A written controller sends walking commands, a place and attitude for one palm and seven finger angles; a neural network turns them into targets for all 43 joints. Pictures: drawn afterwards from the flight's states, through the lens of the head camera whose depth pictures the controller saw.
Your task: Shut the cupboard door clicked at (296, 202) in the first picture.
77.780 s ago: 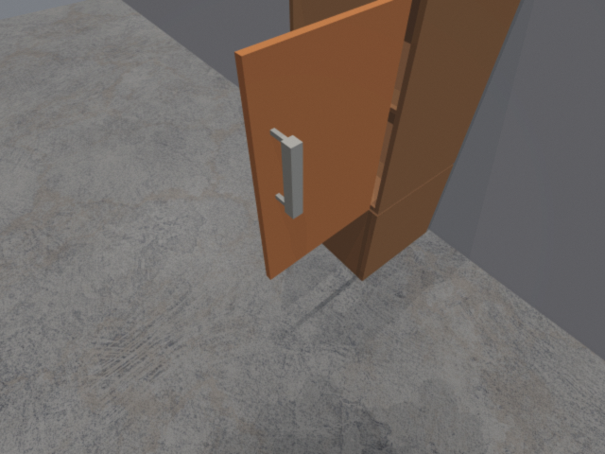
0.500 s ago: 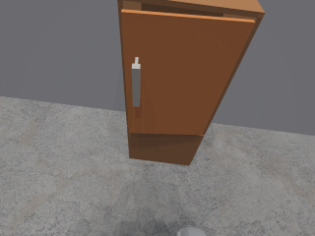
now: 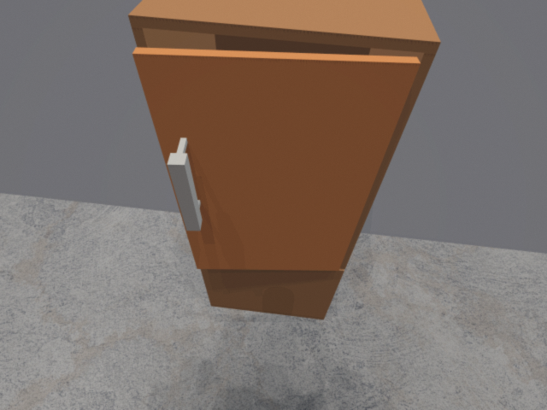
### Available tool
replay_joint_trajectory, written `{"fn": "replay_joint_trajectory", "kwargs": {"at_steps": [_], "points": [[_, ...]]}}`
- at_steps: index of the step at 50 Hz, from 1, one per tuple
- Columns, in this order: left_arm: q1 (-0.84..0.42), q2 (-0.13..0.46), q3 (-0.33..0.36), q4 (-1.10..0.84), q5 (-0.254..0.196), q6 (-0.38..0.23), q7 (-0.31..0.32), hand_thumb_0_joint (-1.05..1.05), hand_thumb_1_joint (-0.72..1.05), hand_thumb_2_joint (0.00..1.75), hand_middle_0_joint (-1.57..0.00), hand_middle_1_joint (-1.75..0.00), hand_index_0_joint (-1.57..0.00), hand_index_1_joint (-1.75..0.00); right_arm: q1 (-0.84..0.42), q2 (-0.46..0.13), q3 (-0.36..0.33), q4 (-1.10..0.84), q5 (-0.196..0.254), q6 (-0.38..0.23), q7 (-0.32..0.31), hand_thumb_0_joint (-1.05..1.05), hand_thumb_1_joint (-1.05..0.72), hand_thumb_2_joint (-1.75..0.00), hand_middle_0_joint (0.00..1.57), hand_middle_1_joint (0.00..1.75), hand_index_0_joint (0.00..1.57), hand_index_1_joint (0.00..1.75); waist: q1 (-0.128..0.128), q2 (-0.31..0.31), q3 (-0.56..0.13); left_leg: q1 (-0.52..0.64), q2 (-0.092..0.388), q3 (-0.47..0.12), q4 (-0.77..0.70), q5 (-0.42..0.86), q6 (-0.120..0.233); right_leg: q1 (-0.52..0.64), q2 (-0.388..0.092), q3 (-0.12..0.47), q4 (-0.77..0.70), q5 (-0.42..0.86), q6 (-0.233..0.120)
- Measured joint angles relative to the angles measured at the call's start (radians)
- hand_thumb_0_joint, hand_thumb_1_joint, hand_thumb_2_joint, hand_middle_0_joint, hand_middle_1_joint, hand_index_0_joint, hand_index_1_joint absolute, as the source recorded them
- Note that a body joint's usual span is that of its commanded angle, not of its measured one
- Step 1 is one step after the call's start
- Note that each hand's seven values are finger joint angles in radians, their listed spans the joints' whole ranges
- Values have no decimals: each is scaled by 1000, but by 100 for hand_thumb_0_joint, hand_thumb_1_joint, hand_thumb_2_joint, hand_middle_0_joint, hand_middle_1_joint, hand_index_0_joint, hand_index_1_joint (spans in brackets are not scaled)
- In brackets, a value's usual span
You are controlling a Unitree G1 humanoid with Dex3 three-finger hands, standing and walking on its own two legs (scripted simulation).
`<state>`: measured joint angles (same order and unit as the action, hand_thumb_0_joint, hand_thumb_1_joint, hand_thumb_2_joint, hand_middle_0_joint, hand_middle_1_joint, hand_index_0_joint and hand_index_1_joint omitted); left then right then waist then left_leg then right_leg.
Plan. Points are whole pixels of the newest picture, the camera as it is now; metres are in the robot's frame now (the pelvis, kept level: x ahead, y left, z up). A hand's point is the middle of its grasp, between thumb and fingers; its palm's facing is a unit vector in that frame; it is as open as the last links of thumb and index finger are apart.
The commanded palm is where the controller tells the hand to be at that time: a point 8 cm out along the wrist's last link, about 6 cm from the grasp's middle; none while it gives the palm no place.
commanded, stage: come to a stop and stand still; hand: left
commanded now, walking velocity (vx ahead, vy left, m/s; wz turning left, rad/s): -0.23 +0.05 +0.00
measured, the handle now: (189, 186) +0.46 +0.19 +0.03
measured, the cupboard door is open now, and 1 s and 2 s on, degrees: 7 7 7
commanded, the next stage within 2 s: look again from close up in 0.94 s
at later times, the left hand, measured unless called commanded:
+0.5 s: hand out of the picture -0.02 +0.16 -0.14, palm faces +0.07 -0.96 -0.27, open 7.4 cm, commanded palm none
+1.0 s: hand out of the picture -0.06 +0.19 -0.17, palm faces +0.05 -0.99 -0.17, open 7.4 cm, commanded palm none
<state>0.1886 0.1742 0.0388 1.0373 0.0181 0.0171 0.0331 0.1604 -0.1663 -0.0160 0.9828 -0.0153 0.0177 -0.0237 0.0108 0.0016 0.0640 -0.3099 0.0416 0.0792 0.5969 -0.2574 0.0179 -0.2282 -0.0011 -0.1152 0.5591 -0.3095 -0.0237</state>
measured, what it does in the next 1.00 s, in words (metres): steps on the spot: left foot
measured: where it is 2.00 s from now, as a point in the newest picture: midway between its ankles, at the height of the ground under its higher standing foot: outside the picture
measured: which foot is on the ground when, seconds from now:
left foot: down 0.00-0.20, up 0.22-0.60, down 0.62-1.00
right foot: down 0.00-1.00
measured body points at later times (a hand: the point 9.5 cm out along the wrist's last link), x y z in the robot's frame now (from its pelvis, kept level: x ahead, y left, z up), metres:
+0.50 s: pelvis -0.03 -0.03 +0.02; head +0.00 -0.05 +0.47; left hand -0.02 +0.21 -0.12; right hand +0.05 -0.29 -0.14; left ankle -0.08 +0.12 -0.68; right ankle -0.02 -0.13 -0.73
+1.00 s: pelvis -0.05 +0.01 +0.01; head -0.04 +0.03 +0.46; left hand -0.06 +0.24 -0.15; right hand -0.06 -0.20 -0.14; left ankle -0.07 +0.13 -0.73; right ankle -0.02 -0.13 -0.73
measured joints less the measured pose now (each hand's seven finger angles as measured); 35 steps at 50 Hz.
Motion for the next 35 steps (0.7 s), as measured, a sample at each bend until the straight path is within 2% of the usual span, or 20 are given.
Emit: {"fn": "replay_joint_trajectory", "kwargs": {"at_steps": [1,3,5,7,9,10,11,14,16,19,23,27,29,31,32,35], "points": [[0,5,1,-6,0,8,1,0,92,90,-21,-30,-20,-30,-10,7,3,-8,-1,4,-1,0,-91,-90,19,30,20,30,8,-13,2,5,-8,5,-4,-13,7,-7,-8,8,18,4,5],[-5,12,3,-21,-1,20,0,0,92,90,-21,-30,-20,-30,-31,13,6,-26,-4,7,-4,0,-90,-90,20,30,20,30,19,-26,14,13,-18,11,-21,-11,10,-35,-14,36,100,-82,16],[-11,14,8,-33,-3,27,-1,0,91,90,-21,-30,-20,-30,-52,9,5,-40,-9,12,-6,0,-90,-90,20,30,20,30,25,-17,28,15,-18,8,-38,6,8,-65,-5,68,196,-169,21],[-12,15,12,-45,-2,27,-2,0,91,90,-20,-30,-20,-30,-70,0,-1,-50,-11,17,-6,0,-90,-90,20,30,20,30,27,1,40,16,-11,2,-49,19,1,-74,4,84,223,-184,23],[-2,18,12,-57,2,21,-4,0,91,90,-20,-30,-20,-30,-77,-12,-8,-55,-8,22,-5,0,-90,-90,20,30,20,30,29,17,42,12,-4,-3,-45,23,-13,-46,2,86,140,-95,25],[10,25,11,-67,5,15,-5,0,91,90,-20,-30,-20,-30,-75,-16,-12,-58,-4,26,-3,0,-90,-90,20,30,20,30,31,13,35,1,-7,-1,-30,18,-21,-23,-5,98,65,3,18],[20,28,12,-68,10,8,-4,0,91,90,-20,-30,-20,-30,-73,-22,-18,-58,1,31,1,0,-90,-90,20,30,20,30,31,15,29,-14,-8,-5,-1,-3,-25,-17,-4,99,47,-2,4],[36,16,2,-53,17,2,-5,0,91,90,-20,-30,-20,-30,-62,-54,-39,-46,2,56,6,0,-90,-90,20,30,20,30,21,40,21,-64,-39,-68,200,-193,-34,-9,-2,82,40,-36,-19],[48,8,-4,-44,17,-2,-6,0,91,90,-20,-30,-20,-30,-57,-69,-44,-31,2,63,8,0,-90,-90,20,30,20,30,20,39,18,-82,-55,-82,317,-211,-42,1,-7,87,3,-15,-20],[62,1,-9,-36,14,-10,-6,0,90,90,-21,-30,-20,-30,-37,-82,-43,-14,4,60,11,0,-90,-90,20,30,20,30,20,27,15,-69,-60,-81,358,-204,-57,12,-17,97,-54,27,-19],[75,-2,-10,-28,13,-20,-6,0,90,90,-21,-30,-20,-30,-2,-86,-37,9,7,58,13,1,-91,-90,19,30,20,30,24,6,7,-18,-49,-80,281,-199,-69,21,-32,99,-103,64,-14],[78,4,-7,-17,16,-17,-8,0,90,90,-21,-30,-20,-30,22,-73,-28,25,10,51,14,1,-91,-90,19,30,20,30,31,-16,2,45,-36,-70,119,-178,-64,15,-44,99,-115,84,-2],[77,8,-5,-4,13,-12,-9,0,90,90,-21,-30,-20,-30,32,-63,-22,30,10,40,13,1,-91,-90,19,30,20,30,29,-24,-1,96,-31,-64,-15,-103,-58,5,-45,99,-102,86,9],[78,5,-6,8,5,-2,-10,0,90,90,-21,-30,-20,-30,52,-65,-15,32,7,20,11,1,-90,-90,19,30,20,30,20,3,-15,146,-2,-82,-145,-18,-39,-14,-21,81,-75,77,21],[69,6,-5,16,4,4,-12,0,90,90,-21,-30,-20,-30,55,-57,-13,43,4,14,8,1,-90,-90,19,30,20,30,16,3,-13,144,3,-89,-145,-7,-36,-18,-19,75,-63,73,27],[58,19,0,33,4,16,-14,1,90,90,-21,-30,-20,-30,72,-18,6,73,-3,13,7,1,-90,-90,19,30,20,30,26,-33,-17,143,-7,-78,-129,-19,-43,-1,-27,88,-92,98,38]]}}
